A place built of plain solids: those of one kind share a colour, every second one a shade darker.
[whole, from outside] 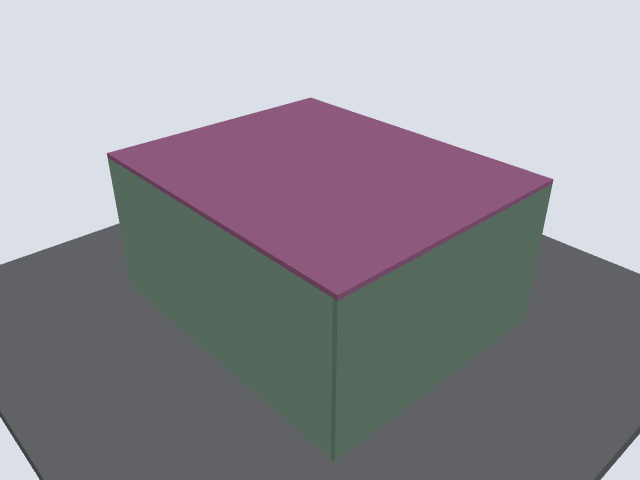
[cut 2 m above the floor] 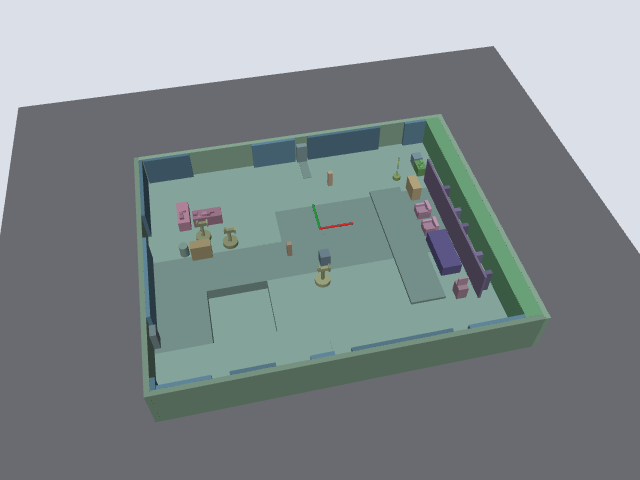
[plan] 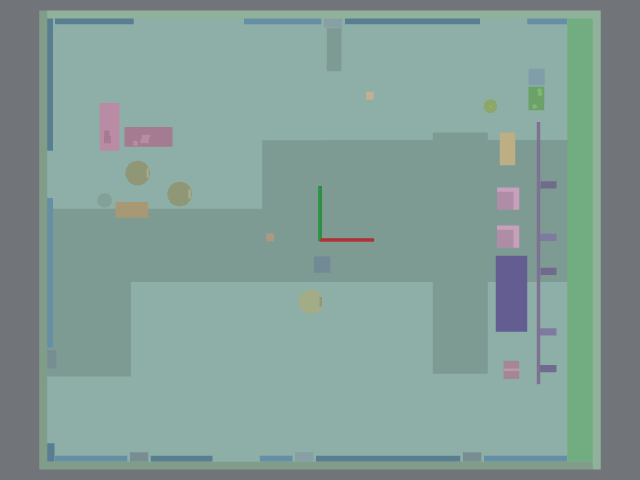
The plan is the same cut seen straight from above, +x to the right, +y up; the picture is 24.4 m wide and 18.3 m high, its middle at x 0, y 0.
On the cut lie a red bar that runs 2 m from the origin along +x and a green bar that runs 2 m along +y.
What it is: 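A television studio; one plain floor, a cyclorama, elevating floor sections, a set, what works the floor and what has gathered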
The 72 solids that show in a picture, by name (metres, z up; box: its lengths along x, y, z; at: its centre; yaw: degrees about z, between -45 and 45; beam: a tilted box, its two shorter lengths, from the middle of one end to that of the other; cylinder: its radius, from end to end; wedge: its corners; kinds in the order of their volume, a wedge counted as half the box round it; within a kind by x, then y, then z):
{
 "floor_1": {"box": [3.21, 3.62, 0.94], "at": [-8.8, -3.4, 0.42]},
 "floor_2": {"box": [8.21, 2.62, 0.94], "at": [-6.3, 2.5, 0.42]},
 "floor_3": {"box": [3.62, 3.62, 0.15], "at": [-5.4, -3.4, 0.03]},
 "floor_4": {"box": [2.42, 2.62, 0.94], "at": [-1.0, 2.5, 0.42]},
 "floor_5": {"box": [0.57, 1.64, 0.044], "at": [-0.56, -7.25, 0.91]},
 "floor_6": {"box": [20.82, 3.26, 0.94], "at": [0.0, -6.83, 0.42]},
 "floor_7": {"box": [20.82, 2.8, 0.94], "at": [0.0, -0.2, 0.42]},
 "floor_8": {"box": [20.82, 4.66, 0.94], "at": [0.0, 6.13, 0.42]},
 "floor_9": {"box": [0.57, 1.64, 0.036], "at": [0.54, 7.25, 0.91]},
 "floor_10": {"box": [14.01, 3.62, 0.94], "at": [3.4, -3.4, 0.42]},
 "floor_11": {"box": [10.21, 2.62, 0.94], "at": [5.3, 2.5, 0.42]},
 "floor_12": {"box": [2.1, 9.2, 0.19], "at": [5.35, -0.5, 0.98]},
 "wall_1": {"box": [0.3, 17.5, 9.99], "at": [-10.55, 0.0, 4.95]},
 "wall_2": {"box": [20.8, 0.3, 9.99], "at": [0.0, -8.6, 4.95]},
 "wall_3": {"box": [20.8, 0.3, 9.99], "at": [0.0, 8.6, 4.95]},
 "wall_4": {"box": [0.3, 17.5, 9.99], "at": [10.55, 0.0, 4.95]},
 "roof_1": {"box": [21.4, 17.5, 0.3], "at": [0.0, 0.0, 10.09]},
 "cove_1": {"box": [0.98, 16.9, 4.7], "at": [9.91, 0.0, 3.24]},
 "drape_1": {"box": [0.22, 5.7, 6.0], "at": [-10.29, -1.25, 3.89]},
 "drape_2": {"box": [0.22, 5.05, 6.0], "at": [-10.29, 5.92, 3.89]},
 "drape_3": {"box": [0.28, 0.7, 6.0], "at": [-10.26, -8.1, 3.89]},
 "drape_4": {"box": [2.75, 0.22, 6.0], "at": [-8.72, -8.34, 3.89]},
 "drape_5": {"box": [3.0, 0.22, 6.0], "at": [-8.6, 8.34, 3.89]},
 "drape_6": {"box": [2.35, 0.22, 6.0], "at": [-5.28, -8.34, 3.89]},
 "drape_7": {"box": [1.25, 0.22, 6.0], "at": [-1.68, -8.34, 3.89]},
 "drape_8": {"box": [2.95, 0.22, 6.0], "at": [-1.43, 8.34, 3.89]},
 "drape_9": {"box": [5.5, 0.22, 6.0], "at": [2.6, -8.34, 3.89]},
 "drape_10": {"box": [5.15, 0.22, 6.0], "at": [3.52, 8.34, 3.89]},
 "drape_11": {"box": [3.17, 0.22, 6.0], "at": [7.83, -8.34, 3.89]},
 "drape_12": {"box": [1.52, 0.22, 6.0], "at": [8.66, 8.34, 3.89]},
 "flat_1": {"box": [0.14, 10.0, 2.8], "at": [8.33, -0.5, 2.29]},
 "desk_1": {"box": [1.2, 2.9, 0.77], "at": [7.3, -2.05, 1.27]},
 "table_1": {"box": [0.21, 0.24, 0.22], "at": [-8.12, 4.06, 1.77]},
 "table_2": {"box": [0.27, 0.28, 0.19], "at": [-8.11, 3.83, 1.75]},
 "table_3": {"box": [0.76, 1.83, 0.77], "at": [-8.02, 4.31, 1.27]},
 "table_4": {"box": [0.26, 0.24, 0.14], "at": [-7.95, 4.41, 1.73]},
 "table_5": {"box": [1.83, 0.76, 0.77], "at": [-6.54, 3.93, 1.27]},
 "rack_1": {"box": [1.25, 0.6, 1.15], "at": [-7.17, 1.15, 1.47]},
 "rack_2": {"box": [0.6, 1.25, 1.08], "at": [7.15, 3.48, 1.43]},
 "wallbox_1": {"box": [0.36, 0.7, 1.35], "at": [-10.22, -4.55, 1.56]},
 "wallbox_2": {"box": [0.7, 0.36, 1.25], "at": [-6.9, -8.27, 1.51]},
 "wallbox_3": {"box": [0.7, 0.36, 1.25], "at": [-0.6, -8.27, 1.51]},
 "wallbox_4": {"box": [0.7, 0.36, 1.4], "at": [0.5, 8.27, 1.59]},
 "wallbox_5": {"box": [0.7, 0.36, 1.35], "at": [5.8, -8.27, 1.56]},
 "brace_1": {"box": [0.62, 0.28, 1.6], "at": [8.71, -4.9, 1.69]},
 "brace_2": {"box": [0.62, 0.28, 1.6], "at": [8.71, -3.5, 1.69]},
 "brace_3": {"box": [0.62, 0.28, 1.6], "at": [8.71, -1.2, 1.69]},
 "brace_4": {"box": [0.62, 0.28, 1.6], "at": [8.71, 0.1, 1.69]},
 "brace_5": {"box": [0.62, 0.28, 1.6], "at": [8.71, 2.1, 1.69]},
 "armchair_1": {"box": [0.85, 0.16, 0.18], "at": [7.17, -0.22, 1.42]},
 "armchair_2": {"box": [0.85, 0.85, 0.44], "at": [7.17, 0.12, 1.11]},
 "armchair_3": {"box": [0.85, 0.16, 0.18], "at": [7.17, 0.47, 1.42]},
 "armchair_4": {"box": [0.85, 0.16, 0.18], "at": [7.17, 1.23, 1.42]},
 "armchair_5": {"box": [0.85, 0.85, 0.44], "at": [7.17, 1.57, 1.11]},
 "armchair_6": {"box": [0.85, 0.16, 0.18], "at": [7.17, 1.92, 1.42]},
 "armchair_7": {"box": [0.22, 0.85, 0.36], "at": [7.49, 0.12, 1.51]},
 "armchair_8": {"box": [0.22, 0.85, 0.36], "at": [7.49, 1.57, 1.51]},
 "pedestal_1": {"cylinder": 0.47, "from": [-6.95, 2.55, 0.89], "to": [-6.95, 2.55, 1.17]},
 "pedestal_2": {"box": [0.71, 0.2, 0.24], "at": [-6.89, 2.55, 2.23]},
 "pedestal_3": {"cylinder": 0.47, "from": [-5.35, 1.75, 0.89], "to": [-5.35, 1.75, 1.17]},
 "pedestal_4": {"box": [0.71, 0.2, 0.24], "at": [-5.29, 1.75, 2.1]},
 "pedestal_5": {"cylinder": 0.47, "from": [-0.35, -2.35, 0.89], "to": [-0.35, -2.35, 1.17]},
 "pedestal_6": {"box": [0.71, 0.2, 0.24], "at": [-0.29, -2.35, 2.09]},
 "case_1": {"box": [0.62, 0.62, 0.85], "at": [0.08, -0.94, 1.31]},
 "case_2": {"box": [0.62, 0.62, 0.76], "at": [8.26, 6.22, 1.27]},
 "monitor_1": {"box": [0.6, 0.7, 0.9], "at": [7.3, -4.95, 1.34]},
 "monitor_2": {"box": [0.6, 0.1, 0.63], "at": [7.3, -4.95, 2.1]},
 "paintkit_1": {"box": [0.6, 0.9, 0.66], "at": [8.25, 5.4, 1.22]},
 "post_1": {"box": [0.3, 0.3, 1.07], "at": [-1.9, 0.1, 1.43]},
 "post_2": {"box": [0.3, 0.3, 1.15], "at": [1.9, 5.5, 1.47]},
 "bin_1": {"cylinder": 0.28, "from": [-8.21, 1.51, 0.89], "to": [-8.21, 1.51, 1.68]},
 "stand_1": {"cylinder": 0.26, "from": [6.5, 5.1, 0.89], "to": [6.5, 5.1, 1.15]}
}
